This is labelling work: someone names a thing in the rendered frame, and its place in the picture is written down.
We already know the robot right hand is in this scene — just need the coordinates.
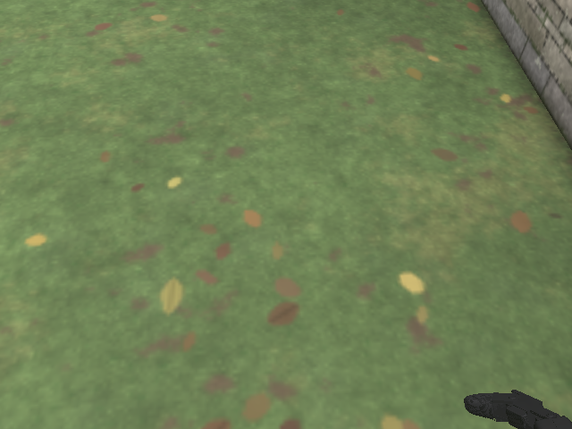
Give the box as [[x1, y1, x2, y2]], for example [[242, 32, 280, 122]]
[[464, 390, 572, 429]]

